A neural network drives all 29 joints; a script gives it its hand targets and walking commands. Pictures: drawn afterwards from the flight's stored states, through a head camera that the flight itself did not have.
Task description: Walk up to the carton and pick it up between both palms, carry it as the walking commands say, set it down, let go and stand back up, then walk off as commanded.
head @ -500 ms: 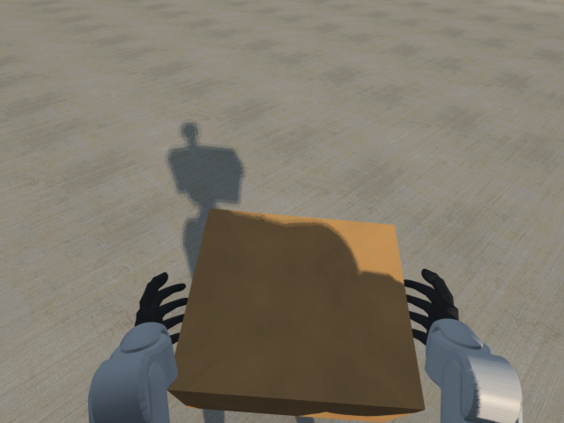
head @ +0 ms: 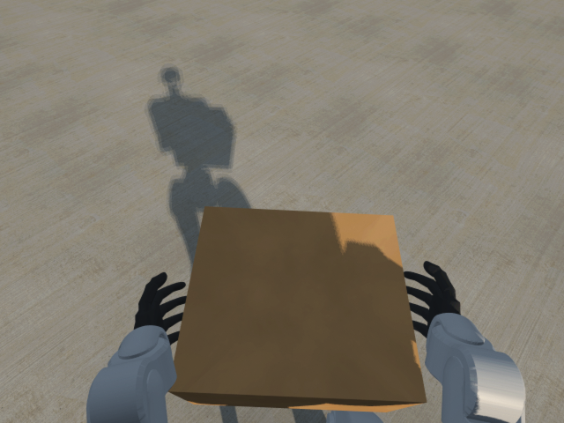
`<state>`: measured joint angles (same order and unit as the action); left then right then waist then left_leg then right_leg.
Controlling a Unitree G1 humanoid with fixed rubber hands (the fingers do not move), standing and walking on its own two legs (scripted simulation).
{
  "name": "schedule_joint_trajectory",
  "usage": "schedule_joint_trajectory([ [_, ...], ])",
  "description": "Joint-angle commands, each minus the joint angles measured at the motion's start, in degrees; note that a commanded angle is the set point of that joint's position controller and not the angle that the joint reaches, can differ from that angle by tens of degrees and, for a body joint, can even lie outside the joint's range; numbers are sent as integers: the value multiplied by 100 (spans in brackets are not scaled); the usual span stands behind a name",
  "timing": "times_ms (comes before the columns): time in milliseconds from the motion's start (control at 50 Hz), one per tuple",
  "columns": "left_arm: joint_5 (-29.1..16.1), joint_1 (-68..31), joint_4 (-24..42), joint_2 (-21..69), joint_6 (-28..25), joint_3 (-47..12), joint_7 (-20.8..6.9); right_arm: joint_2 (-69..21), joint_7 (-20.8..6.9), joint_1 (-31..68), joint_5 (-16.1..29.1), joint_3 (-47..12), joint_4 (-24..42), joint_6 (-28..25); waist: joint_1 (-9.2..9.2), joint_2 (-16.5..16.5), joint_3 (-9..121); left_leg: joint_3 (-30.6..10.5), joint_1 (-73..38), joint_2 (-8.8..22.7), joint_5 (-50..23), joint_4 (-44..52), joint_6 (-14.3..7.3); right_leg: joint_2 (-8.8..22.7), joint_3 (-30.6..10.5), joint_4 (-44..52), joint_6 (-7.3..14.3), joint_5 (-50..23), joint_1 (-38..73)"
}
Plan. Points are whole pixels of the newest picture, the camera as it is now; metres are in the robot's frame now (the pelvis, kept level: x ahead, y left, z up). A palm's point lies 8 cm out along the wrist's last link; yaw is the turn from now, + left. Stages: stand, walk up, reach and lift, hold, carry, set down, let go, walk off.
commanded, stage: carry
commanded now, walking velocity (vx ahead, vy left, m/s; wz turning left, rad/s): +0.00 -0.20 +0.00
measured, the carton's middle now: (294, 308) +0.28 +0.01 -0.01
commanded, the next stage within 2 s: none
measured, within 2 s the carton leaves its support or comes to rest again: neither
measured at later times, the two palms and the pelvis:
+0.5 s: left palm (280, 375) +0.17 +0.03 +0.07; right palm out of the picture +0.17 -0.32 +0.07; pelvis -0.05 -0.14 -0.01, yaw -2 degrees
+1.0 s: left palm out of the picture +0.11 -0.09 +0.08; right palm out of the picture +0.13 -0.45 +0.09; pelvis -0.11 -0.28 +0.00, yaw -1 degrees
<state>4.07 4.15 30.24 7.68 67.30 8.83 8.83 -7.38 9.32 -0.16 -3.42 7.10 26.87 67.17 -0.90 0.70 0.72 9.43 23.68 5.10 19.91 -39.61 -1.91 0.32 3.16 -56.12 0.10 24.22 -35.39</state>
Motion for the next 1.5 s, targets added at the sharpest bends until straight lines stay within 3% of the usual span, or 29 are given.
schedule_joint_trajectory([
  [0,-2794,-4204,1919,4948,-371,-5135,-1475,-5331,-1577,2809,2250,-4265,1107,-331,203,-1423,2563,-1344,-2374,1796,-3862,1155,-476,328,-98,1452,-119,-168,288],
  [40,-2750,-3871,1686,4885,-311,-5014,-1467,-5126,-1532,3034,2216,-4259,1362,-301,84,-1254,2795,-788,-2174,1401,-3637,564,-219,-7,294,2930,-137,-697,1354],
  [80,-2638,-3198,960,4807,-131,-4887,-1509,-4862,-1411,2278,1922,-4102,989,-188,91,-532,2928,-531,-815,953,-2220,-48,369,780,-631,3247,103,-2828,2776],
  [100,-2657,-3424,1021,4697,-139,-4808,-1544,-4800,-1400,2345,1881,-4114,1056,-173,77,930,2876,-206,139,550,-17,-574,504,1640,-1465,2990,385,-4651,3313],
  [160,-2464,-2842,665,4719,-17,-4700,-1496,-4699,-1432,2526,2000,-4201,1145,-34,42,1313,2715,-116,907,132,1668,-966,570,1695,-879,2338,878,-6394,3498],
  [240,-2213,-3382,937,4666,-90,-4479,-1380,-4860,-1626,3167,2285,-4406,1024,75,205,1021,2279,-205,-945,335,-1182,742,411,911,-196,2066,340,-4042,1798],
  [280,-2055,-3425,839,4630,-11,-4322,-1351,-4794,-1669,3342,2433,-4397,1100,73,223,-1373,1991,-2129,-2207,1907,-4553,1546,-136,149,426,772,-192,-551,-102],
  [300,-2061,-3486,661,4601,27,-4268,-1356,-4951,-1644,3090,2395,-4421,744,168,193,-1231,1900,-2575,-2075,2344,-4662,1595,-599,133,225,141,-186,960,-299],
  [340,-2115,-3896,964,4818,1,-4383,-1456,-5104,-1682,3714,2447,-4656,1116,67,134,-643,1607,-2211,-824,2419,-2302,1663,-782,594,-379,337,-131,1003,187],
  [380,-2232,-3858,930,4816,-13,-4427,-1454,-5206,-1629,3691,2443,-4620,1113,19,-32,-791,1514,-861,467,1520,102,1351,91,301,-34,1762,-35,-276,1744],
  [440,-2270,-4048,793,4672,50,-4373,-1417,-5028,-1507,3661,2280,-4443,871,46,65,1325,1391,16,1093,140,1867,-2162,665,1991,-2345,4200,549,-347,1894],
  [480,-2282,-4080,1114,4735,-84,-4569,-1435,-5066,-1562,4123,2486,-4700,1346,-46,22,627,1602,-474,1210,128,1654,-2989,534,1878,-2173,4467,578,857,1884],
  [580,-2364,-3941,1372,5044,-203,-4554,-1402,-5331,-1626,3205,2427,-4545,995,-24,109,733,2374,-12,-243,-36,1097,-1356,376,1145,-866,4397,-416,-1636,1984],
  [620,-2354,-3764,1253,4959,-168,-4576,-1417,-5320,-1604,2868,2446,-4436,866,-48,293,1211,2400,840,-2204,-121,1398,1017,149,572,472,4026,-2159,-4349,1143],
  [640,-2602,-4113,1386,5176,-212,-4678,-1469,-5615,-1620,2947,2549,-4289,823,-126,454,-88,2744,451,-2900,528,188,2428,-189,19,1055,1411,-2592,-5275,1076],
  [660,-2781,-4421,1564,5303,-232,-4805,-1511,-5809,-1617,3446,2598,-4394,1105,-225,381,-2919,3335,-2266,-3136,2478,-1407,1665,-871,227,-136,-1380,-1628,149,279],
  [680,-2710,-4363,1416,5219,-204,-4789,-1508,-5604,-1546,3397,2444,-4323,1130,-261,279,-2389,2454,-3407,-2343,2895,-1453,1736,-1321,447,-1141,-2092,-850,837,-766],
  [720,-2677,-4184,1227,5110,-214,-4763,-1461,-5366,-1439,3027,2191,-4243,1036,-223,139,-863,1998,-2387,-2886,2415,-3780,1322,-903,464,-1413,-1913,-91,1133,-1415],
  [760,-2490,-3961,1179,4941,-230,-4634,-1406,-5256,-1588,3091,2315,-4160,870,-161,99,-470,2000,-986,-2470,2039,-2788,1390,-565,465,-558,-595,-341,216,-968],
  [880,-2611,-4051,1054,4927,-77,-4913,-1485,-5088,-1491,2802,2039,-4121,873,-120,67,-1731,1978,-409,-1346,1277,-3838,601,-21,-103,569,2314,-304,-780,1316],
  [920,-2539,-3720,948,4951,-57,-4844,-1528,-4933,-1506,2855,2071,-4205,1113,-112,10,-714,2273,67,-754,963,-1913,-327,435,387,-196,3400,-152,-1720,2412],
  [960,-2283,-3429,581,4758,18,-4579,-1464,-4740,-1504,2855,2049,-4265,1005,14,32,1714,2083,-3,1006,130,2205,-1889,715,2036,-2312,3241,610,-4256,2745],
  [1000,-2227,-3384,753,4735,-23,-4615,-1422,-4822,-1510,2864,2134,-4297,885,-37,20,910,1989,-342,1251,216,2276,-2372,748,2066,-1887,3118,913,-4219,2944],
  [1100,-2141,-3326,1103,5014,-250,-4389,-1420,-5287,-1682,3495,2618,-4861,1576,-101,59,1663,2485,-328,371,81,952,-1304,433,1367,-965,2800,839,-3813,2577],
  [1160,-2254,-3635,1131,5365,-297,-4425,-1408,-5492,-1688,3788,2721,-4790,1690,-181,245,569,2746,-627,-1404,417,-1113,1236,199,880,-4,1868,441,-2591,1685],
  [1200,-2231,-3411,1208,5234,-282,-4378,-1384,-5396,-1663,3355,2685,-4698,1584,-154,173,-1784,2786,-3319,-2212,2470,-3176,1923,-767,46,81,-110,-236,747,-151],
  [1220,-2143,-3489,1035,5166,-316,-4414,-1398,-5294,-1672,3494,2690,-4764,1612,-205,129,-820,2407,-3121,-2248,2535,-3968,1596,-891,295,-624,-616,-156,849,-337],
  [1400,-2620,-3905,1687,4804,-245,-5035,-1413,-5119,-1599,2593,2170,-4231,992,-230,39,-1861,2345,-828,-1925,1552,-3516,773,-187,69,229,2866,-140,-569,1267],
  [1480,-2324,-3156,853,4572,-95,-4713,-1443,-4683,-1478,2392,1961,-4251,983,-168,28,1078,2472,-25,1071,128,2144,-1857,600,2244,-2071,3191,941,-4641,3375],
])
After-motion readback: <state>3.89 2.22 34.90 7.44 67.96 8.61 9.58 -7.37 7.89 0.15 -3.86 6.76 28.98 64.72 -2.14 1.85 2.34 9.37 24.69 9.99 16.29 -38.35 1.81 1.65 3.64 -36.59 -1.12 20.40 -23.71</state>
